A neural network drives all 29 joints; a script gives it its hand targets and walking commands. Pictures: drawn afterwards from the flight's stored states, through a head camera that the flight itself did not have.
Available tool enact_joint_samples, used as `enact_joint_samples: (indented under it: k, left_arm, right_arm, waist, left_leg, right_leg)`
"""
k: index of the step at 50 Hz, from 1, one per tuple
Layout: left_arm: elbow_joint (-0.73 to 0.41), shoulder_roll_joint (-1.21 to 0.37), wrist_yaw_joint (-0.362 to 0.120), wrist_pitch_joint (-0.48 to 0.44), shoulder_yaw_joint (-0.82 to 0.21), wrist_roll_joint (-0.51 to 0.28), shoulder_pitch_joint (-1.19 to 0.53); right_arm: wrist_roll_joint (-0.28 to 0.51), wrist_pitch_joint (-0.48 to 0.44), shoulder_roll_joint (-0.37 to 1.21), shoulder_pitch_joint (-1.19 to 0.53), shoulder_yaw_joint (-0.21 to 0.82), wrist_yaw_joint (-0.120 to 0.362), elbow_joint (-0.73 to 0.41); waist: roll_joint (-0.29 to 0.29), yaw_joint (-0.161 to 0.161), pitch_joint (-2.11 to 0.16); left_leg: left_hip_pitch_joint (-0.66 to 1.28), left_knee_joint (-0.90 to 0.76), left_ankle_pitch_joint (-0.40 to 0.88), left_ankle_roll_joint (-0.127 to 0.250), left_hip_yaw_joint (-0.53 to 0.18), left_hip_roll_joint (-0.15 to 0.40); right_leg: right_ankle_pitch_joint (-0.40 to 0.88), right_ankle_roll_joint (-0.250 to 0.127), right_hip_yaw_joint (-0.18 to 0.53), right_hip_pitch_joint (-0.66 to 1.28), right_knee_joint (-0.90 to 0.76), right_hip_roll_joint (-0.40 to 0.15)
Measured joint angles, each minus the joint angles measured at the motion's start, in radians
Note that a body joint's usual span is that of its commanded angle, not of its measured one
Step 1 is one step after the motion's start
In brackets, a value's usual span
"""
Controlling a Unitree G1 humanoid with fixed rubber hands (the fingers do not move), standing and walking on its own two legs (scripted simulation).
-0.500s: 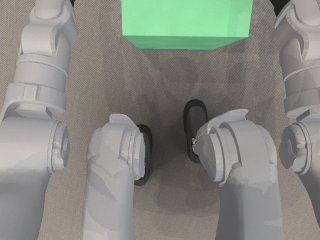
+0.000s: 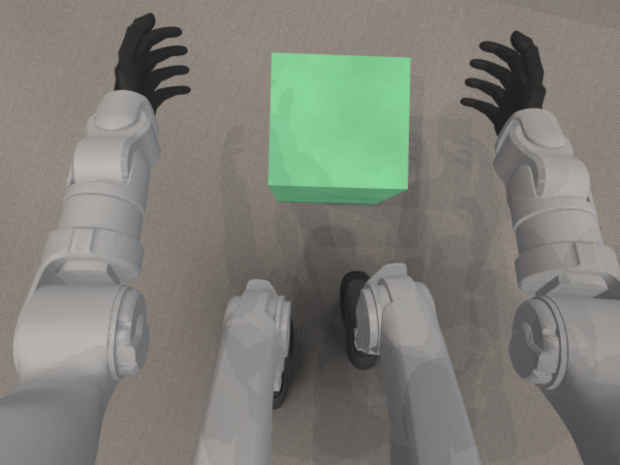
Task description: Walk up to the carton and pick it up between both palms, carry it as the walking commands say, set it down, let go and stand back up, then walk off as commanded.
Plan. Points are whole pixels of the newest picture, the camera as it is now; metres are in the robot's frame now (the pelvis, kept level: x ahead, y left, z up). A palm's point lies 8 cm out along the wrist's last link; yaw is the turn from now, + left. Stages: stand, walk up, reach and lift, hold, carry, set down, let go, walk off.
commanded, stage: set down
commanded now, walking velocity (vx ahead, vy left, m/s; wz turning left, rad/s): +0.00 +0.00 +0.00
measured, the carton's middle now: (332, 142) +0.54 -0.05 -0.37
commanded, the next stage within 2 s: let go in 0.58 s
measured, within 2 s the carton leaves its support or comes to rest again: neither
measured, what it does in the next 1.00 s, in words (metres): rises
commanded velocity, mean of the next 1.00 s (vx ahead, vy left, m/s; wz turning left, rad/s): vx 0.00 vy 0.00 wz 0.00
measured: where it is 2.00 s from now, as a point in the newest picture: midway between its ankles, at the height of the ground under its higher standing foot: (317, 355)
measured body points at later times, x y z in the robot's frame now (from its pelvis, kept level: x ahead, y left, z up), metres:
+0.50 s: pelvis +0.04 +0.00 +0.14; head +0.32 -0.01 +0.50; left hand +0.55 +0.18 +0.05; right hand +0.51 -0.24 +0.05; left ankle +0.07 +0.09 -0.46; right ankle +0.14 -0.10 -0.46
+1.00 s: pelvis +0.07 -0.01 +0.22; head +0.29 -0.01 +0.61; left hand +0.42 +0.21 +0.10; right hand +0.39 -0.26 +0.11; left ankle +0.07 +0.09 -0.46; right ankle +0.14 -0.10 -0.46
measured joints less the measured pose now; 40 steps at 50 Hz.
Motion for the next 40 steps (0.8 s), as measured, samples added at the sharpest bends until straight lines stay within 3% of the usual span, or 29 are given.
enact_joint_samples:
  k: [6, 18, 25, 34, 37, 40]
  left_arm:
    - [0.086, 0.003, -0.026, -0.021, 0.007, 0.038, -0.055]
    - [0.033, -0.041, -0.04, -0.021, 0.019, 0.044, 0.077]
    - [0.049, -0.051, -0.073, -0.079, 0.064, 0.07, 0.135]
    - [0.109, -0.061, -0.101, -0.165, 0.12, 0.136, 0.189]
    - [0.092, -0.074, -0.092, -0.18, 0.134, 0.161, 0.192]
    - [-0.008, -0.109, -0.07, -0.186, 0.116, 0.19, 0.273]
  right_arm:
    - [-0.029, -0.019, -0.002, -0.022, -0.028, 0.023, 0.073]
    - [-0.037, -0.016, -0.003, 0.116, -0.024, 0.059, -0.02]
    - [-0.058, -0.055, 0.044, 0.152, -0.031, 0.065, -0.016]
    - [-0.142, -0.132, 0.119, 0.194, -0.07, 0.052, 0.041]
    - [-0.17, -0.15, 0.124, 0.199, -0.069, 0.06, 0.039]
    - [-0.205, -0.158, 0.125, 0.277, -0.035, 0.081, -0.037]
  waist:
    - [0.007, -0.008, -0.073]
    - [0.01, -0.001, -0.129]
    - [-0.002, 0.0, -0.141]
    - [-0.01, -0.007, -0.153]
    - [-0.013, -0.006, -0.142]
    - [-0.016, 0.004, -0.133]
  left_leg:
    - [0.031, -0.107, 0.044, 0.001, -0.012, -0.005]
    - [0.254, -0.406, 0.109, 0.0, -0.019, 0.002]
    - [0.409, -0.599, 0.157, -0.007, -0.026, 0.006]
    - [0.521, -0.784, 0.225, -0.022, -0.058, 0.01]
    - [0.515, -0.807, 0.242, -0.026, -0.064, 0.01]
    - [0.526, -0.834, 0.257, -0.028, -0.066, 0.013]
  right_leg:
    - [0.033, 0.006, 0.003, 0.042, -0.109, -0.002]
    - [0.081, 0.01, 0.031, 0.261, -0.385, 0.011]
    - [0.117, 0.003, 0.044, 0.41, -0.557, 0.015]
    - [0.175, -0.007, 0.031, 0.532, -0.744, 0.014]
    - [0.193, -0.009, 0.027, 0.53, -0.773, 0.013]
    - [0.211, -0.009, 0.027, 0.544, -0.806, 0.015]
